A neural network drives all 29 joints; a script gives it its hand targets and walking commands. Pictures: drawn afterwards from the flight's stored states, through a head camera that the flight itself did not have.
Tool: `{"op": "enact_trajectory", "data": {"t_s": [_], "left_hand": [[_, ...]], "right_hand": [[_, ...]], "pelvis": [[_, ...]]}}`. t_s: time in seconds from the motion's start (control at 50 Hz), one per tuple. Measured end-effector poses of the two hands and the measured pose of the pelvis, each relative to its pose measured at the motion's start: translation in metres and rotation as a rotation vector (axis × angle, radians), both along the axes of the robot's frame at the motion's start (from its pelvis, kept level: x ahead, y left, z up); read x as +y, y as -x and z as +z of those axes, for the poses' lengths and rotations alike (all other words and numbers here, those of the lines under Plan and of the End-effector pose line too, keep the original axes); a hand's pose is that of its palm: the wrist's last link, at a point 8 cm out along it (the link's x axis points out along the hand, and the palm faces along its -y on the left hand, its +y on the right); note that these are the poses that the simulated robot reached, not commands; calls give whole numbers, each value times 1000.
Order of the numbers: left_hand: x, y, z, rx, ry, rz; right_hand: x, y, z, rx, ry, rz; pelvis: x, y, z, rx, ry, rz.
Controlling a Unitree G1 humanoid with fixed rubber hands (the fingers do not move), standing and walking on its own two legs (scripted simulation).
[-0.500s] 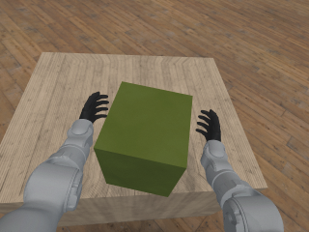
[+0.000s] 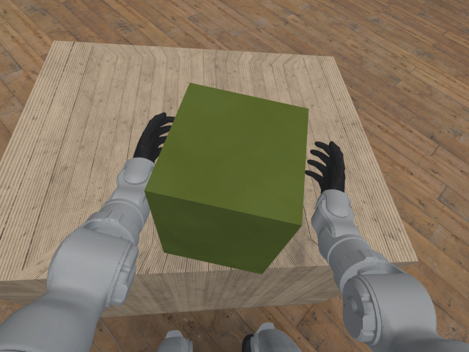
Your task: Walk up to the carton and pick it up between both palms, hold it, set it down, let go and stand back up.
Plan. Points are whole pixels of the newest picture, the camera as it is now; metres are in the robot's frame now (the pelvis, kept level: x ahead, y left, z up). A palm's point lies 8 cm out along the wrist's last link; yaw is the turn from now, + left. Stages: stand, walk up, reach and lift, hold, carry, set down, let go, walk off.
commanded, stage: reach and lift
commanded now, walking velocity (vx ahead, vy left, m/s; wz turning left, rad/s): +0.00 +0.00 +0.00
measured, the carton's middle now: (229, 187) +0.41 -0.01 +0.01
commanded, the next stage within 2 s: none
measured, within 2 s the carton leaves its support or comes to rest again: neither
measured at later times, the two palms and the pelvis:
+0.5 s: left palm (152, 158) +0.45 +0.13 +0.03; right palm (314, 186) +0.39 -0.16 +0.03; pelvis +0.01 +0.00 +0.02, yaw +2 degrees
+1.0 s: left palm (152, 160) +0.45 +0.13 +0.03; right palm (314, 191) +0.38 -0.16 +0.03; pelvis +0.04 +0.00 +0.04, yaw +1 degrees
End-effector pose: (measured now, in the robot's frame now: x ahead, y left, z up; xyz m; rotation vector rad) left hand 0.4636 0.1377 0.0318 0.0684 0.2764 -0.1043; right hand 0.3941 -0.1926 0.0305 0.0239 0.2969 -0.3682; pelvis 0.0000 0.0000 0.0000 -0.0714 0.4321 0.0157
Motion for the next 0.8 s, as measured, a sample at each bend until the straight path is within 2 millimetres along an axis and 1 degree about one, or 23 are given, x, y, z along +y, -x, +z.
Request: {"op": "enact_trajectory", "data": {"t_s": [0.08,0.18,0.22,0.4,0.5,0.6,0.8], "left_hand": [[-2,2,0,7,-1,-9],[-7,4,0,13,13,-10],[-8,4,2,8,8,-14],[-9,7,3,5,3,-15],[-9,9,3,6,6,-29],[-11,11,3,10,-15,-47],[-10,12,3,9,-18,-44]], "right_hand": [[9,-3,3,-9,-3,16],[30,-6,1,-7,-25,33],[33,-6,1,-10,-29,12],[33,-5,4,-18,20,37],[34,2,4,-39,35,30],[34,9,2,-44,32,12],[35,10,0,-57,24,11]], "pelvis": [[-1,0,1,-12,-3,-1],[-2,-1,2,-13,-4,2],[-2,-2,3,-18,-2,6],[-3,-5,13,-37,4,16],[-2,-9,23,-63,4,36],[-1,-17,32,-80,5,40],[2,-32,41,-83,3,23]]}}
